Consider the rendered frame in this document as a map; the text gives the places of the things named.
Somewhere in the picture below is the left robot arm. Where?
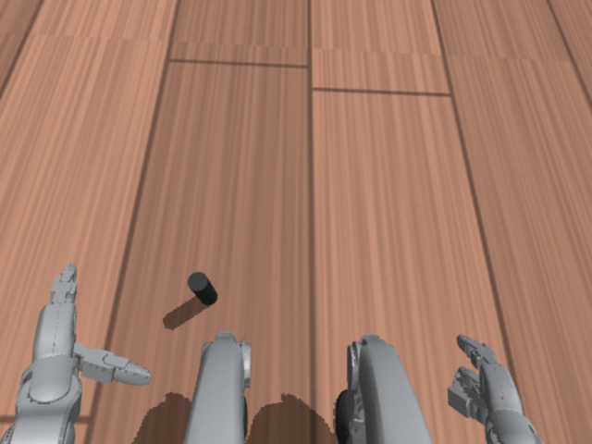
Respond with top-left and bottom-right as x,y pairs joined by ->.
0,356 -> 82,444

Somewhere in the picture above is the can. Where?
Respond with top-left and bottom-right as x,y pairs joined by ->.
188,272 -> 217,305

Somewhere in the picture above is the right robot hand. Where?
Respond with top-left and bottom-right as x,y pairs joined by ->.
448,335 -> 524,426

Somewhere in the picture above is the right robot arm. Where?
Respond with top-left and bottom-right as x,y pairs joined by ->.
485,410 -> 545,444

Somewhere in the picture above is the left robot hand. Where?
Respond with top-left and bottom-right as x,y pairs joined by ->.
32,263 -> 152,386

